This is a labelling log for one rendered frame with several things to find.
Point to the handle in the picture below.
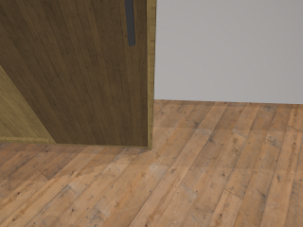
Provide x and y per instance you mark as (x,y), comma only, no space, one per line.
(129,12)

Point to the wardrobe door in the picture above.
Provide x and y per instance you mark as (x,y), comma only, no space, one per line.
(16,117)
(72,63)

